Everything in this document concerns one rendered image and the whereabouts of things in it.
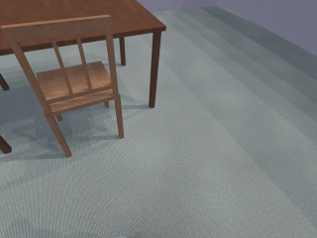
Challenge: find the table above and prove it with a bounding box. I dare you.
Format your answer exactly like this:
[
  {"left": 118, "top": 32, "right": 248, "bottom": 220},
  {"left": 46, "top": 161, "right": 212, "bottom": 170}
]
[{"left": 0, "top": 0, "right": 166, "bottom": 155}]

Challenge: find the chair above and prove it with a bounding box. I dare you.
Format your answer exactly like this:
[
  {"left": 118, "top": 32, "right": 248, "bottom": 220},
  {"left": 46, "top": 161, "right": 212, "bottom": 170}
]
[{"left": 1, "top": 14, "right": 125, "bottom": 158}]

